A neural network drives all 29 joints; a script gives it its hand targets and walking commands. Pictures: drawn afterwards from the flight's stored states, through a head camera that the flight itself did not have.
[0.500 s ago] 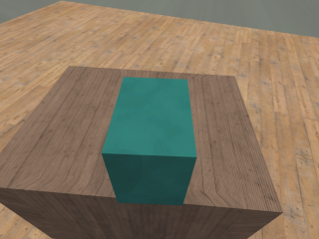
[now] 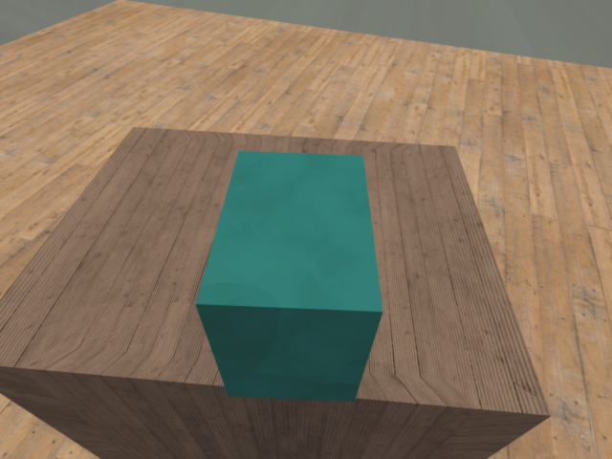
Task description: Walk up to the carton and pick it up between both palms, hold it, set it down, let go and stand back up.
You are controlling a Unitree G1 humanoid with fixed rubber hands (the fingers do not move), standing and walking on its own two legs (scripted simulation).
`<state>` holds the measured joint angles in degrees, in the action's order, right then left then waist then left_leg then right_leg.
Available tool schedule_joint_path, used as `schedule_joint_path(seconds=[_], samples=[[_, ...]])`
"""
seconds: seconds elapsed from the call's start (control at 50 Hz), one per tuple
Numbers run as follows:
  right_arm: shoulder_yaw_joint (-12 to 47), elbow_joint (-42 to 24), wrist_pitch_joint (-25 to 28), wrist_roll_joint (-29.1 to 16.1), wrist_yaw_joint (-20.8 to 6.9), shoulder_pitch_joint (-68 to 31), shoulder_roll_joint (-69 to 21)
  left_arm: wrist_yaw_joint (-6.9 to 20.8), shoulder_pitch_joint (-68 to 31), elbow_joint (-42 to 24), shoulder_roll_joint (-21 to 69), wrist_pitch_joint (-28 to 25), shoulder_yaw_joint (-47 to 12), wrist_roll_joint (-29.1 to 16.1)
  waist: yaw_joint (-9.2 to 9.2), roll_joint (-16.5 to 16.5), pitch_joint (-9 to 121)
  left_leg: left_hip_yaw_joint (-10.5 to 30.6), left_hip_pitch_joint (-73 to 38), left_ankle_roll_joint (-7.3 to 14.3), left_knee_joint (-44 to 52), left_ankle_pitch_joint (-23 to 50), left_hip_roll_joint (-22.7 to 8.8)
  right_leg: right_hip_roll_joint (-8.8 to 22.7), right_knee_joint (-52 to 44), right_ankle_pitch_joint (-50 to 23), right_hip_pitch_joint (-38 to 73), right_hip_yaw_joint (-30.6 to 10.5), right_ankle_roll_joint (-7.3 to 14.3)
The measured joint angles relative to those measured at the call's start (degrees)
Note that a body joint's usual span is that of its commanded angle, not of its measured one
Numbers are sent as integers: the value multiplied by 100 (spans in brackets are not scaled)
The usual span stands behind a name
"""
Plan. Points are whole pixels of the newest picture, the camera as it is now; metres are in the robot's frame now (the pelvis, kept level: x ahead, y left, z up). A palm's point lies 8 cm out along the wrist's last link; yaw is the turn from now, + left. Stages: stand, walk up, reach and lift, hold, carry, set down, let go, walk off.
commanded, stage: stand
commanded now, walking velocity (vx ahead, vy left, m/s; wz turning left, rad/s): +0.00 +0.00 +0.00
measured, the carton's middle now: (296, 275) +0.40 +0.03 +0.01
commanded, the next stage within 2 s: none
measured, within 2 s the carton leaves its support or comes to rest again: neither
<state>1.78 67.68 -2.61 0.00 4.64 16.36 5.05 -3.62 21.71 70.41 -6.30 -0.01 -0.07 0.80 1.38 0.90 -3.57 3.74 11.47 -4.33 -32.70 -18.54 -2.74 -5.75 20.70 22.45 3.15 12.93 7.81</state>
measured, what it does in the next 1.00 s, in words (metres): stands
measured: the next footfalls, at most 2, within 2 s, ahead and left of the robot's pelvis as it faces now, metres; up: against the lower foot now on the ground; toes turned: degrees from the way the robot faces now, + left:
none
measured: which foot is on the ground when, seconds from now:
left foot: down 0.00-1.00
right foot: down 0.00-1.00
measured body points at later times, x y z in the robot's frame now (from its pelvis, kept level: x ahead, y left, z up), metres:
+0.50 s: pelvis +0.00 +0.01 +0.00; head +0.02 +0.02 +0.45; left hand -0.07 +0.22 -0.16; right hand -0.03 -0.18 -0.16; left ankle -0.01 +0.17 -0.73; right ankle -0.10 +0.00 -0.73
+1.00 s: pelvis +0.00 +0.02 +0.00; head +0.02 +0.02 +0.45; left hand -0.06 +0.22 -0.16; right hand -0.02 -0.18 -0.16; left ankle -0.01 +0.17 -0.73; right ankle -0.10 +0.00 -0.73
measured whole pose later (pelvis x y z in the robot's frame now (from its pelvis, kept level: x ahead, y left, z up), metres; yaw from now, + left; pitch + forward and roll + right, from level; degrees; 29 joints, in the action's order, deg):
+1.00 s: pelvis +0.00 +0.02 +0.00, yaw +0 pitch -2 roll +1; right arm 1.2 66.3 -1.6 0.1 4.2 16.2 5.4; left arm -3.7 20.3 68.1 -6.3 -0.2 0.1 0.7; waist 1.0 0.8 -4.4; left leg 1.8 11.7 -2.4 -32.2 -18.2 -1.2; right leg -3.1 23.1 23.6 1.8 13.2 6.0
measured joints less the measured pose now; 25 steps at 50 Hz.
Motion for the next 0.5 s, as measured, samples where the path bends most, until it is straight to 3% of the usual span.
schedule_joint_path(seconds=[0.12, 0.5], samples=[[5, -27, 39, -11, 12, -1, -6, -8, -69, -68, -68, -38, 10, -18, 54, 67, -33, -55, -33, 47, 57, 26, 23, 42, -4, -4, 4, -17, -29], [28, -63, 97, -4, -43, 54, -26, 9, -126, -94, -29, -39, -23, -16, -21, 6, -113, -139, 10, 128, 89, 55, 78, 141, 53, 3, -78, -21, -112]])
